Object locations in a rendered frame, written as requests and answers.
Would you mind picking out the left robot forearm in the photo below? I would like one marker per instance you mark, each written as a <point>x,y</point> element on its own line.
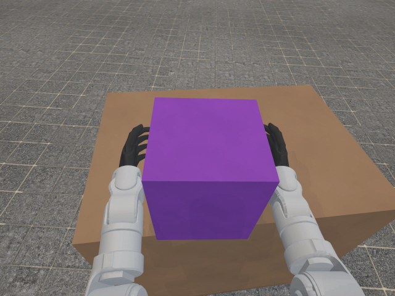
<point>120,259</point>

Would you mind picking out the robot left upper arm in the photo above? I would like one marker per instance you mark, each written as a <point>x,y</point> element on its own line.
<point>131,289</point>

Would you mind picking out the right robot forearm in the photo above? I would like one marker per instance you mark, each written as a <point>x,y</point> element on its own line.
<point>305,247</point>

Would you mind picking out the pedestal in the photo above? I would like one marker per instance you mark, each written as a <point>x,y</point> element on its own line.
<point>348,195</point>

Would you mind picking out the carton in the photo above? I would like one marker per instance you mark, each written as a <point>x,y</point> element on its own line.
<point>208,171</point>

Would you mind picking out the robot right hand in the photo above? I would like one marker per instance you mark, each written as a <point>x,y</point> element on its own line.
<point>277,145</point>

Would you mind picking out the robot left hand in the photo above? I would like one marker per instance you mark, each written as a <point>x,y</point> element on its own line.
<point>131,149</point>

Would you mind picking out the robot right upper arm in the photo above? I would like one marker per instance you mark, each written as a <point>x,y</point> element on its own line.
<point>324,283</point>

